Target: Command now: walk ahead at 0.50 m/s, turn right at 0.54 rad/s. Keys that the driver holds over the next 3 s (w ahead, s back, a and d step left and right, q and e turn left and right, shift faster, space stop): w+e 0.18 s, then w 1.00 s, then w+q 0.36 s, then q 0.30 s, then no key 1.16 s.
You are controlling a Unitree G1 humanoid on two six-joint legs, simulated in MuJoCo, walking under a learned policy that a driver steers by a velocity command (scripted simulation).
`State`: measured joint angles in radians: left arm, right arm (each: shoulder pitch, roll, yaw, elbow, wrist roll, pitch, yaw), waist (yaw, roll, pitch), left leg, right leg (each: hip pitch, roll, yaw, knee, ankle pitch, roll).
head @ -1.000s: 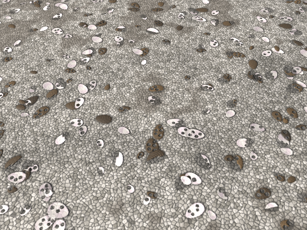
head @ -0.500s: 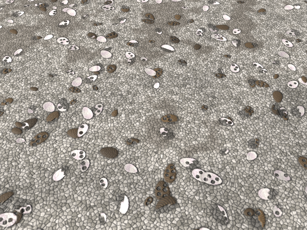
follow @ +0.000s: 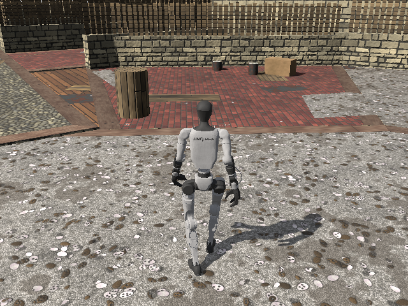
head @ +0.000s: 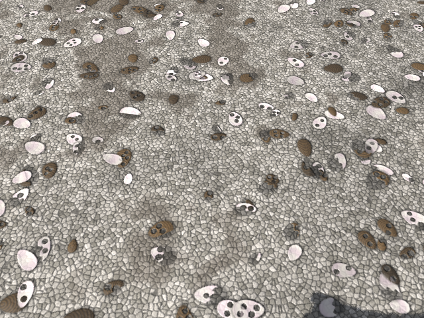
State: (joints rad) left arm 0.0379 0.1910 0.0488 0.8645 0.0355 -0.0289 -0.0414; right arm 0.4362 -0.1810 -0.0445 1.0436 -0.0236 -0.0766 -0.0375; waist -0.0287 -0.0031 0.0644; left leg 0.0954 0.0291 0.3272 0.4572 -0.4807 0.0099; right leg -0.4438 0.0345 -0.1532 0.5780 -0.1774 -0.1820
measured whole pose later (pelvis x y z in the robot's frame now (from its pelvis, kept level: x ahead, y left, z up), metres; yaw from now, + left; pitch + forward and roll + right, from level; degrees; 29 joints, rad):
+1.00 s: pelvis +0.54 -0.05 +0.02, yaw -13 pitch +1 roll +2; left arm 0.06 0.22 0.01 0.83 0.03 -0.04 -0.04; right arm 0.44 -0.20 -0.03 0.99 -0.01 -0.09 0.01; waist -0.06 -0.04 0.04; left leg 0.06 -0.08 0.06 0.18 -0.26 0.06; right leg -0.59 -0.08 -0.04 0.62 -0.03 -0.03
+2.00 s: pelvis +0.97 -0.13 +0.02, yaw +10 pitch +1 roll +0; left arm 0.15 0.25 0.04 0.81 0.03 0.02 0.03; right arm 0.25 -0.26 -0.06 0.84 -0.02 -0.01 0.00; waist -0.03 -0.04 0.07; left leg -0.25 -0.14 -0.05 0.37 -0.13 0.12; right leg -0.60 -0.08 0.05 0.96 -0.28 0.05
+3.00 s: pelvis +1.02 -0.19 +0.03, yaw +11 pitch -2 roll +0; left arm 0.26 0.19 -0.02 1.10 0.01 -0.01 0.04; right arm 0.25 -0.19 0.02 1.16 -0.01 0.01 -0.04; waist 0.00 0.01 0.03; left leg -0.12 -0.04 -0.07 0.35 -0.20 0.01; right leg -0.12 0.05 -0.01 0.35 -0.20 -0.06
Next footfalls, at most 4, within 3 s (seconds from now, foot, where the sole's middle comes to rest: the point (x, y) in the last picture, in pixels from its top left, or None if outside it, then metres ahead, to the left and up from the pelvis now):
0.56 left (204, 303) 0.50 0.05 -0.76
1.10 right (278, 232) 0.73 -0.21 -0.76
1.66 left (231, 163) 1.03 -0.07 -0.76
2.22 right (279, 154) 1.07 -0.26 -0.76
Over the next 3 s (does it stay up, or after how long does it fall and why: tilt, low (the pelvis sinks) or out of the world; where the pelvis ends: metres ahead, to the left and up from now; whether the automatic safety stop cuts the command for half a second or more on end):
stays up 1.02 -0.19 0.03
